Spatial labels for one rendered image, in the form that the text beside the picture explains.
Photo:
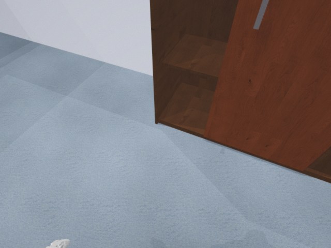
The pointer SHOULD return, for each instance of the wardrobe door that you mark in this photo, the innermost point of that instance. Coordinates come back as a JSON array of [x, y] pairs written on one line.
[[273, 95], [323, 162]]

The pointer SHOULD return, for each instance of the handle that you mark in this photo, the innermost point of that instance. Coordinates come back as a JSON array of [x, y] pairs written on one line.
[[260, 14]]

